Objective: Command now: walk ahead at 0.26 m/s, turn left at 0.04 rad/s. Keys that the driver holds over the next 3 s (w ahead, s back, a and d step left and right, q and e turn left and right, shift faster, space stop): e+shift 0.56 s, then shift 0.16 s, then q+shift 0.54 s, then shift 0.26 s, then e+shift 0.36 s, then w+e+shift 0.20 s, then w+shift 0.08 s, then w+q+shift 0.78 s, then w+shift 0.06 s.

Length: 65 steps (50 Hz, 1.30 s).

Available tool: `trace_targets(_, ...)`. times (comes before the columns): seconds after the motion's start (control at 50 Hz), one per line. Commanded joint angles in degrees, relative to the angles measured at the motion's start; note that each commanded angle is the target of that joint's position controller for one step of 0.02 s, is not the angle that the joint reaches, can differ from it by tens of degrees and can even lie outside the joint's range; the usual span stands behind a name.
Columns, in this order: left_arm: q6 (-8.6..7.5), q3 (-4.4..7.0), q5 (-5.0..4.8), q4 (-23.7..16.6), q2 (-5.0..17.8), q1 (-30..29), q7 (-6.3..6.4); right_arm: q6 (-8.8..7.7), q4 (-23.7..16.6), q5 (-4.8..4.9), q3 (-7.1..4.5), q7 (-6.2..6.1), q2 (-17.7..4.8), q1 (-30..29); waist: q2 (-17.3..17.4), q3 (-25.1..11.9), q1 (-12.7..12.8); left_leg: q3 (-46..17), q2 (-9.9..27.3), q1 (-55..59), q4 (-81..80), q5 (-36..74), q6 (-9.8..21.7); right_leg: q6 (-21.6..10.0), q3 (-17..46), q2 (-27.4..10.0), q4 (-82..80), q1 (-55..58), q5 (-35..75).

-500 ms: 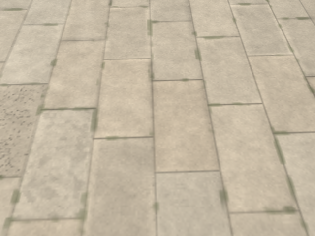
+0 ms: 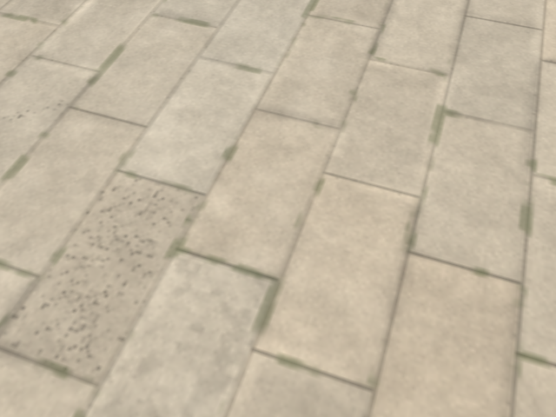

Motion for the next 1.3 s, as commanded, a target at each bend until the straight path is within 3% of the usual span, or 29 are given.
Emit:
trace_targets(0.02, 1.92, 1.64, 0.19, 1.86, 4.16, 12.87, 0.72, -1.69, -2.35, -0.94, -0.44, -1.26, -3.68, -0.16, -0.59, -9.61, 3.54, -7.59, 17.07, -0.72, -9.26, 47.02, 3.16, 0.43, -4.17, -1.38, -11.59, 8.19, 8.29)
trace_targets(0.12, 1.87, 2.0, -0.61, -0.38, 5.9, 5.29, -0.73, 0.9, -2.34, -0.99, -1.29, -3.97, -6.12, -2.06, 3.45, -10.72, -0.7, -0.78, 17.85, 13.01, -8.69, 40.85, -2.47, 0.07, -5.01, -0.08, -27.43, 0.72, 22.93)
trace_targets(0.22, 2.25, 2.51, -0.31, -3.93, 6.45, 2.29, -3.32, 3.93, -2.81, -1.19, -1.42, -5.2, -5.71, -3.41, 3.8, -8.03, -2.01, -0.78, 23.2, 19.98, -6.24, 33.6, -0.25, -0.64, -7.05, -1.02, -30.81, -6.13, 17.16)
trace_targets(0.3, 2.21, 2.82, -0.13, -5.5, 6.25, 5.42, -5.12, 5.05, -4.74, -0.21, -1.89, -5.62, -6.51, -5.84, 4.22, -7.7, -0.18, 0.59, 25.53, 20.42, 0.49, 40.33, -0.33, -3.62, -10.68, 1.43, -34.5, -3.2, 9.93)
trace_targets(0.34, 1.82, 3.91, -0.13, -3.74, 7.79, 14.4, -4.85, 5.01, -5.74, 0.48, -2.16, -5.98, -7.12, -8.06, 3.48, -11.29, 4.38, 4.6, 22.4, 16.15, 12.53, 47.74, -3.77, -7.1, -12.37, 5.8, -42.76, 10.11, 14.38)
trace_targets(0.36, 1.56, 5.49, 0.35, -3.15, 11.71, 20.82, -3.82, 4.43, -6.52, 0.34, -2.21, -5.78, -7.45, -8.38, -1.56, -14.22, 8.15, 6.05, 17.51, 7.07, 25.23, 37.43, -7.49, -11.08, -4.67, 3.83, -48.23, 22.9, 33.08)
trace_targets(0.38, 1.7, 7.01, 1.07, -3.86, 18.59, 21.54, -2.45, 3.59, -9.25, -2.74, -0.83, -4.3, -2.06, -8.1, -18.48, -17.01, 4.19, 6.03, 5.53, -11.88, 43.16, -19.18, -12.01, -19.88, 16.92, -8.93, -47.67, 36.33, 65.54)
trace_targets(0.4, 1.75, 6.53, 3.22, -5.94, 17.28, 20.33, -2.14, 2.43, -9.45, -1.68, -0.57, -3.01, -3.33, -6.2, -18.0, -28.57, 4.49, -8.69, 0.77, -20.22, 56.42, -30.36, -13.36, -29.06, 33.89, -15.13, -50.63, 46.95, 61.83)
trace_targets(0.42, 2.17, 6.55, 2.51, -8.16, 15.89, 14.96, -1.96, 1.71, -8.8, 0.03, -0.96, -2.16, -5.85, -6.29, -9.98, -26.85, 4.26, -12.88, 4.71, -22.05, 57.24, -26.67, -12.67, -26.59, 28.97, -13.79, -51.15, 45.08, 53.37)
trace_targets(0.46, 3.95, 5.49, -0.82, -10.19, 11.61, 8.29, -1.06, 1.99, -8.92, -0.56, -1.16, -2.47, -5.29, -9.79, 1.22, -15.58, 1.59, -10.96, 7.98, -23.23, 49.19, -19.68, -12.99, -20.52, 19.72, -7.53, -53.08, 32.86, 39.67)
trace_targets(0.48, 4.74, 5.18, -1.34, -10.86, 10.66, 6.61, -0.59, 2.46, -9.25, -0.79, -1.31, -2.72, -5.13, -9.97, 1.02, -13.27, 0.19, -10.55, 8.68, -20.41, 43.3, -18.2, -13.22, -18.93, 17.66, -5.2, -54.21, 27.26, 34.96)
trace_targets(0.52, 6.02, 5.65, -0.49, -11.92, 11.08, 5.57, -0.12, 2.92, -8.96, -0.11, -0.98, -2.47, -2.93, -9.68, -2.01, -11.25, -0.59, -8.38, 7.1, -15.95, 31.76, -16.38, -14.27, -16.65, 15.42, -1.35, -54.94, 22.66, 33.29)
trace_targets(0.6, 7.26, 6.51, 0.13, -12.07, 12.78, 6.53, 1.28, 2.86, -6.6, 0.49, -0.93, -3.08, -2.67, -7.09, -6.6, -16.06, 0.39, -8.44, 6.72, -10.06, 21.13, -10.96, -15.97, -15.06, 15.19, -1.28, -52.82, 22.99, 34.77)
trace_targets(0.72, 8.07, 5.1, 1.06, -12.61, 10.99, 4.92, 0.54, 2.41, -6.91, 0.2, -1.53, -2.62, -4.15, -7.65, -10.57, -14.4, 2.81, -7.0, 9.13, -4.78, 13.65, -9.81, -14.18, -13.96, 18.51, -1.72, -50.88, 20.28, 25.73)
trace_targets(0.76, 7.92, 3.57, 1.16, -12.74, 8.35, 2.74, 0.16, 1.51, -5.87, -0.23, -1.3, -1.87, -3.36, -4.22, -10.17, -14.62, 1.16, -5.21, 10.6, 2.2, 4.06, -2.88, -12.21, -12.32, 16.69, -1.45, -48.45, 19.09, 22.89)
trace_targets(0.78, 7.57, 2.3, 1.78, -11.44, 5.08, 5.14, -0.17, 1.18, -5.78, -1.06, -0.74, -1.32, -2.0, -4.29, -8.45, -14.03, 1.54, -6.93, 12.07, 6.9, -2.77, 3.37, -11.02, -9.87, 14.62, 0.6, -47.98, 17.87, 16.7)
trace_targets(0.8, 7.16, 1.45, 3.24, -9.88, 2.27, 9.49, -0.39, 1.06, -6.64, -2.42, -0.6, -1.03, -3.72, -5.62, -0.56, -13.12, 4.6, -16.96, 19.04, 8.46, -6.75, 8.57, -8.48, -6.61, 9.02, 5.19, -41.83, 16.81, 5.2)
trace_targets(0.82, 6.61, 2.05, 3.68, -10.08, 4.1, 13.12, -0.64, 1.12, -7.68, -3.08, -0.35, -1.11, -5.01, -9.81, 9.48, -8.98, 9.5, -23.3, 23.64, 2.22, -8.16, 11.19, -1.95, -3.41, 3.71, 9.01, -40.73, 17.52, -3.35)
trace_targets(0.84, 6.03, 2.74, 3.48, -10.69, 6.72, 8.86, -0.38, 1.33, -8.55, -2.44, -0.68, -1.16, -5.02, -11.3, 11.88, -6.38, 7.59, -27.31, 23.87, -3.32, -10.36, 0.19, 0.55, -1.92, 1.72, 7.29, -42.29, 19.38, 0.65)
trace_targets(0.86, 5.64, 3.59, 2.8, -10.79, 9.08, 4.23, -0.11, 1.68, -8.86, -1.16, -1.26, -1.25, -6.13, -9.88, 9.58, -4.66, 4.93, -26.16, 21.07, -3.79, -10.28, -5.5, -1.17, -1.94, 0.54, 7.43, -43.09, 19.7, 4.06)
trace_targets(0.92, 5.33, 4.03, 1.89, -11.59, 7.35, 0.22, 0.14, 2.7, -9.08, 1.14, -3.83, -2.32, -12.75, -4.16, 10.68, -4.2, 1.61, -30.15, 19.9, 1.64, -9.0, -5.41, -1.01, -1.64, -2.47, 9.64, -40.18, 14.42, 2.53)
trace_targets(1.02, 3.9, 4.12, 0.51, -10.68, 5.4, -0.93, -0.1, 3.46, -9.49, 1.44, -5.05, -3.59, -10.87, 1.04, 8.95, -11.56, -0.77, -36.52, 21.36, 18.83, -5.05, 16.98, 2.1, 0.14, 1.37, 10.45, -28.54, 3.13, -9.22)
trace_targets(1.14, 3.31, 4.37, -0.6, -6.91, 5.5, 2.95, -1.43, 6.49, -11.96, 2.81, -6.06, -4.08, -10.51, -3.79, 10.01, -13.34, 1.65, -35.79, 15.84, 11.66, -5.12, 11.51, -1.87, -0.31, -0.43, 11.83, -48.32, 18.12, 3.29)
trace_targets(1.18, 3.71, 5.68, -0.26, -4.78, 8.59, 6.73, -1.15, 6.53, -12.64, 3.44, -5.33, -4.19, -8.41, -4.02, 7.73, -13.12, 2.97, -32.45, 10.98, 0.29, -1.22, -4.99, -6.12, -2.8, 1.55, 5.31, -59.35, 31.88, 14.34)
trace_targets(1.2, 4.38, 6.18, 1.31, -6.18, 13.1, 4.64, -0.77, 6.55, -12.29, 2.67, -4.32, -3.95, -4.54, 0.69, -7.29, -13.37, -0.52, -21.93, 2.81, -10.99, 12.81, -22.47, -9.34, -9.12, 15.58, -8.74, -60.03, 37.8, 17.08)
trace_targets(1.22, 4.2, 6.18, 4.54, -7.45, 13.68, 1.99, -1.22, 5.57, -13.24, 1.96, -5.82, -3.72, -9.05, 1.14, -13.3, -9.41, -1.19, -17.88, 3.31, -17.84, 24.39, -27.87, -11.8, -15.61, 24.16, -17.94, -60.94, 29.33, 22.95)
trace_targets(1.24, 3.75, 5.6, 4.31, -8.67, 11.32, -1.54, -0.93, 5.27, -12.46, 1.56, -6.9, -3.43, -13.2, 1.48, -9.78, -7.12, -2.38, -15.35, 7.69, -17.46, 32.92, -24.24, -13.38, -16.88, 19.92, -17.91, -60.82, 26.52, 24.19)
trace_targets(1.26, 3.64, 4.75, 3.36, -9.14, 8.46, -4.41, -0.46, 5.6, -10.93, 1.58, -7.24, -3.42, -13.97, 2.62, -6.25, -5.82, -3.0, -13.87, 8.78, -17.18, 35.81, -19.72, -14.04, -14.46, 12.75, -13.1, -59.76, 25.19, 22.01)
trace_targets(1.3, 3.85, 3.92, 1.76, -8.77, 7.26, -3.69, 0.24, 6.33, -9.55, 1.01, -6.21, -3.62, -10.38, 3.77, -5.02, -5.3, -1.89, -12.46, 8.65, -18.41, 43.16, -14.79, -15.26, -13.19, 6.19, -8.3, -57.43, 25.92, 26.38)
